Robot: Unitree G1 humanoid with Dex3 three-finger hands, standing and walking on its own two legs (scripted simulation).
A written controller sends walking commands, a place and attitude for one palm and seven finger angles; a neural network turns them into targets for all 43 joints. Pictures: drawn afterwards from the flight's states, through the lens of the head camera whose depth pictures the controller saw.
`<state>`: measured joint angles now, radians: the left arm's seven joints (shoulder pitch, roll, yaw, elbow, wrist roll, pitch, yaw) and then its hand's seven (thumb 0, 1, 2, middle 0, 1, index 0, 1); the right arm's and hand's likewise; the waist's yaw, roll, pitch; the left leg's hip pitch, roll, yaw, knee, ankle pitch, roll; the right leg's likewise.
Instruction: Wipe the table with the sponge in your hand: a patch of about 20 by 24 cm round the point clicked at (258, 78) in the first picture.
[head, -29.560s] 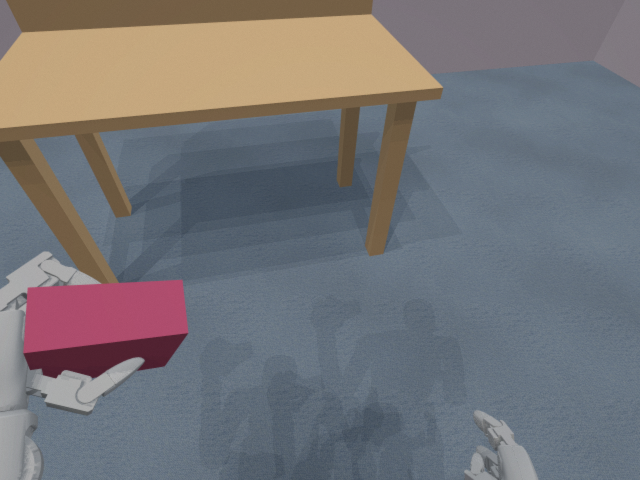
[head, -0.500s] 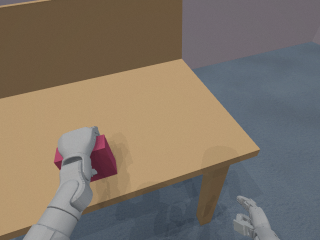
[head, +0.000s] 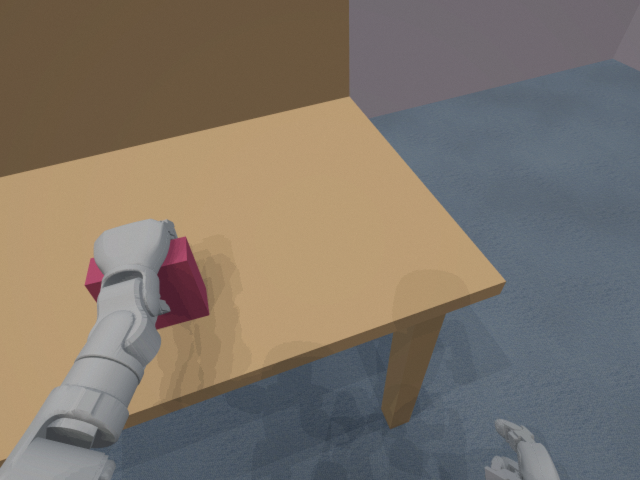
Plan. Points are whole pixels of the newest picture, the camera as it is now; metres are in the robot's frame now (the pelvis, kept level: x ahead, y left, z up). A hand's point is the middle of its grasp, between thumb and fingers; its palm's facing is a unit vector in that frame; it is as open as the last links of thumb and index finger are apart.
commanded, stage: wipe forward along the middle lane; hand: left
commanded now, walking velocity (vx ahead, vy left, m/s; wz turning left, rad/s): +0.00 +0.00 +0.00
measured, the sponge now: (157, 296) +0.34 +0.28 +0.02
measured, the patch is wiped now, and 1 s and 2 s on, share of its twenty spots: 0.95 0.95 0.95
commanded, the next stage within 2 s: slide back across to the first lane in 0.62 s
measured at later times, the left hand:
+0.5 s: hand (148, 247) +0.40 +0.30 +0.06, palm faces -0.09 -0.02 -1.00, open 9.6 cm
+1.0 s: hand (140, 232) +0.43 +0.32 +0.07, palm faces -0.06 -0.04 -1.00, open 9.7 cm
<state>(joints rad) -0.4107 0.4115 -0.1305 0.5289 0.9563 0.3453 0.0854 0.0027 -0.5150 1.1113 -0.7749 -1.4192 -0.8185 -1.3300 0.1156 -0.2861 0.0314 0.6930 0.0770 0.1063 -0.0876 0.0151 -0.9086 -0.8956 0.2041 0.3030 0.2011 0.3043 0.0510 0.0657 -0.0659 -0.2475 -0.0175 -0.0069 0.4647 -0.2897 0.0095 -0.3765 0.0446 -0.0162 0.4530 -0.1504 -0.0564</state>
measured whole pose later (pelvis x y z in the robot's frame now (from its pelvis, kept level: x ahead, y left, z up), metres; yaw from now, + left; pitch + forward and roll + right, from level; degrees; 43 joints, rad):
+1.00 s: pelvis +0.01 +0.03 +0.00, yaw -1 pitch +9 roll -1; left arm -0.65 0.50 0.00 0.89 1.00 0.17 0.17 0.01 -0.52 1.13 -0.77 -1.41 -0.81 -1.36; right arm 0.21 -0.28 0.01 0.73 0.08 0.12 -0.06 0.01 -0.91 -0.90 0.20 0.30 0.20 0.30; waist -0.02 0.05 -0.09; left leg -0.33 -0.03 0.01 0.46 -0.30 0.04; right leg -0.44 0.03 0.00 0.42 -0.14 -0.02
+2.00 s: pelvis +0.04 +0.06 +0.00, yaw +1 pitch +6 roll -2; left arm -0.19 0.50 -0.03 0.28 0.95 0.27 0.09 0.00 -0.47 1.09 -0.73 -1.43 -0.76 -1.39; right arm 0.12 -0.28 0.01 0.67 0.06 0.12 -0.02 0.01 -0.91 -0.90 0.20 0.30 0.20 0.30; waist 0.07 0.08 -0.07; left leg -0.20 -0.06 -0.02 0.44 -0.33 0.08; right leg -0.30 0.00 -0.02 0.38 -0.18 0.01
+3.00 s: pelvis +0.03 +0.04 +0.00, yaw +0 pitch +1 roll -1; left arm 0.20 0.43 -0.07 -0.15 0.95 0.39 0.11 0.02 -0.47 1.09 -0.73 -1.44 -0.76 -1.40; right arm 0.05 -0.27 0.03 0.63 0.05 0.09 -0.01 0.02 -0.91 -0.90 0.20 0.30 0.20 0.30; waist 0.12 0.10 -0.05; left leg -0.13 -0.04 0.00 0.44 -0.34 0.06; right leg -0.25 0.03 0.00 0.42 -0.20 -0.01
